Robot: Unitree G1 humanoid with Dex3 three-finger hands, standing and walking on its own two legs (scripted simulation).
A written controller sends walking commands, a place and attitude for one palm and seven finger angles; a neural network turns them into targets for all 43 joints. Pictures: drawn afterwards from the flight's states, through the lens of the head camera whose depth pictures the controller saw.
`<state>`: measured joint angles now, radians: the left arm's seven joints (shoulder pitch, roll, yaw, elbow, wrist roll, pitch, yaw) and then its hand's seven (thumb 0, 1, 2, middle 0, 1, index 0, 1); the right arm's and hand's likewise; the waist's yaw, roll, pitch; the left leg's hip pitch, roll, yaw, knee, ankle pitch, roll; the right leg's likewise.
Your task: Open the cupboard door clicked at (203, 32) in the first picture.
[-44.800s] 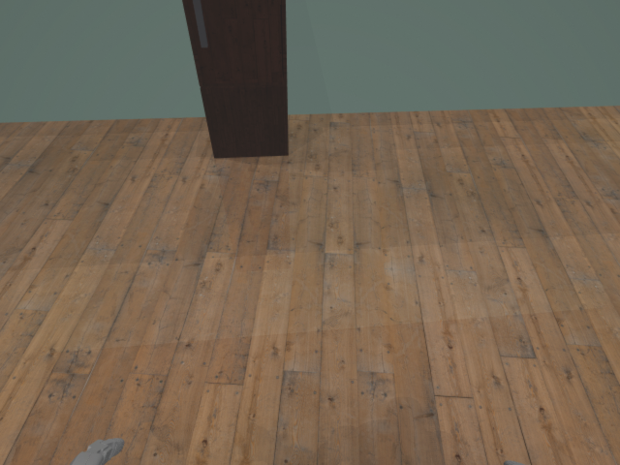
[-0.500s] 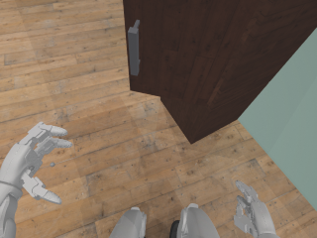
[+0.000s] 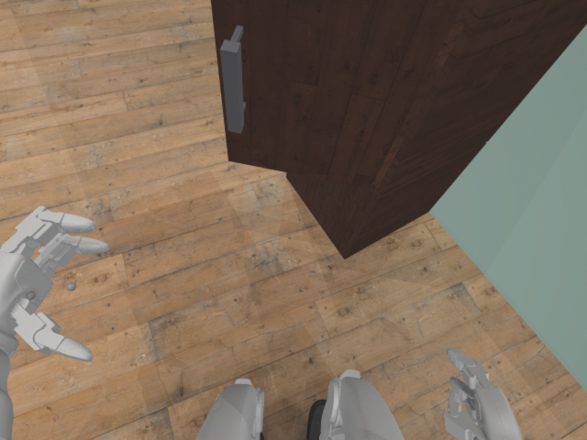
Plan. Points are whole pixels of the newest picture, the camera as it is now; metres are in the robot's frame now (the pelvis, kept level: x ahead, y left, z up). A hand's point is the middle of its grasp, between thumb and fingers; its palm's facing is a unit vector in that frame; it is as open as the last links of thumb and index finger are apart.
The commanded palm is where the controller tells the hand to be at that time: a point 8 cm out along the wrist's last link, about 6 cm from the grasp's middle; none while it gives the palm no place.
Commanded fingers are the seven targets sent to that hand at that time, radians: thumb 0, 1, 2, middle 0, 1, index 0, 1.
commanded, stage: raise the hand with hooked fingers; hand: left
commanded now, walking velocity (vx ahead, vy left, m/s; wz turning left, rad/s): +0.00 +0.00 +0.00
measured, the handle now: (237, 82) +0.66 +0.14 +0.03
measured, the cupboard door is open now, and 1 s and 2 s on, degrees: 49 49 49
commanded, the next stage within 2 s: move the hooked fingers beside the handle in 0.14 s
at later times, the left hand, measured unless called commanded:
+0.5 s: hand (105, 254) +0.32 +0.26 +0.03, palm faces -0.17 -0.99 -0.05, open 14.0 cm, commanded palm +0.32 +0.31 +0.04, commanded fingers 0.00 -0.50 0.30 -0.30 -1.20 -0.30 -1.20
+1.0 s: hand (143, 181) +0.44 +0.24 +0.03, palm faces -0.13 -0.99 -0.02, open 14.0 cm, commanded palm +0.43 +0.29 +0.03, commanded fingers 0.00 -0.50 0.30 -0.30 -1.20 -0.30 -1.20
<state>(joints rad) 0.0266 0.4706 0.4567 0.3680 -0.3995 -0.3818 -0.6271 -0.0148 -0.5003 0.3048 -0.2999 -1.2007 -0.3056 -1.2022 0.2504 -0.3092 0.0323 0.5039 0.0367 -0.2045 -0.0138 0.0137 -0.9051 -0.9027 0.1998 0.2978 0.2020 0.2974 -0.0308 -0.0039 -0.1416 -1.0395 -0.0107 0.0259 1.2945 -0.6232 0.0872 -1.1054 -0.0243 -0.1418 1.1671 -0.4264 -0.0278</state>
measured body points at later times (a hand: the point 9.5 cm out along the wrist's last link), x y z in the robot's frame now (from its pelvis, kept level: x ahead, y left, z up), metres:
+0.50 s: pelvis -0.01 -0.01 -0.01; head +0.11 +0.03 +0.42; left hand +0.33 +0.31 +0.03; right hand +0.17 -0.26 -0.09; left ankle +0.00 +0.06 -0.63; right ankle +0.07 -0.12 -0.63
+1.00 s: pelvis +0.00 +0.00 +0.00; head +0.15 +0.03 +0.42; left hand +0.44 +0.30 +0.03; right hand +0.09 -0.28 -0.10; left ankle +0.00 +0.06 -0.63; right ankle +0.07 -0.12 -0.63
